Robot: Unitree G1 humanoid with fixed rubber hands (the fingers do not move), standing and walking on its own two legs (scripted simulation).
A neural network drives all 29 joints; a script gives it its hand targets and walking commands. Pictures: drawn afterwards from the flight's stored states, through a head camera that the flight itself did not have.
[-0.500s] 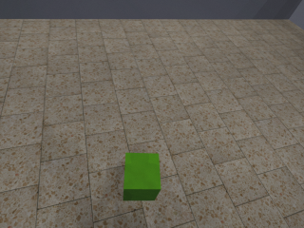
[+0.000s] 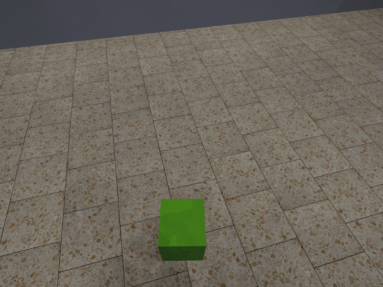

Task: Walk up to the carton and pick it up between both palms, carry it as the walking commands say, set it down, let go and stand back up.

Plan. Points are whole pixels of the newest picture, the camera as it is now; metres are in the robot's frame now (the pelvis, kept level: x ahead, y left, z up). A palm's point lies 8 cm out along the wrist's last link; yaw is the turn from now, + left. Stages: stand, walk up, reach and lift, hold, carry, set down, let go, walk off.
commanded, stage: walk up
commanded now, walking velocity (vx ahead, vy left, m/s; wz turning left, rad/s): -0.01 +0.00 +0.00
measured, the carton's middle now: (182, 230) +0.45 +0.02 -0.65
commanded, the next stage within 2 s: none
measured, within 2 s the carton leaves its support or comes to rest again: neither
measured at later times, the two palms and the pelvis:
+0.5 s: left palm out of the picture +0.09 +0.29 -0.15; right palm out of the picture +0.03 -0.17 -0.11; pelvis +0.07 +0.06 +0.01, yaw +1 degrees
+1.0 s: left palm out of the picture +0.12 +0.26 -0.15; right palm out of the picture +0.13 -0.24 -0.14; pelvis +0.09 +0.01 -0.01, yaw +2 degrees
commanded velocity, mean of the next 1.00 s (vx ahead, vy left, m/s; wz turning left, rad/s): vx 0.07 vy -0.06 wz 0.01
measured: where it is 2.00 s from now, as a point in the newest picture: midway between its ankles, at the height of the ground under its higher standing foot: outside the picture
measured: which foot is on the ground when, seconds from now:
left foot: down 0.00-0.74, up 0.76-0.80, down 0.82-1.00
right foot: down 0.00-0.26, up 0.28-0.66, down 0.68-1.00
